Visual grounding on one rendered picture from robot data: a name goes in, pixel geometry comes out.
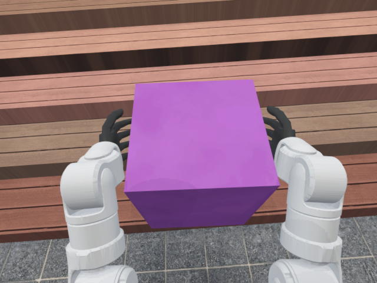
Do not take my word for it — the left robot hand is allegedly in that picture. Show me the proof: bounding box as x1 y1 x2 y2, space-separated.
99 109 132 161

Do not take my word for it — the carton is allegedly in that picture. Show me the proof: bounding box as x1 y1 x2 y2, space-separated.
124 80 280 229

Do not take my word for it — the right robot upper arm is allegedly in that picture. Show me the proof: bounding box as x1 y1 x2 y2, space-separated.
268 259 339 283

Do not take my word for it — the robot right forearm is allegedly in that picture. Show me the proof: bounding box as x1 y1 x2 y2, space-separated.
274 137 348 283

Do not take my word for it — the left robot upper arm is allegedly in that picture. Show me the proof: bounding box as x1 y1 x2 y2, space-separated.
74 265 138 283

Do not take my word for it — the right robot hand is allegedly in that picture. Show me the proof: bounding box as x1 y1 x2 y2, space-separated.
263 106 296 159

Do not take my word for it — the robot left forearm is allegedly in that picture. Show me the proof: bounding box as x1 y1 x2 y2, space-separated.
60 141 126 283

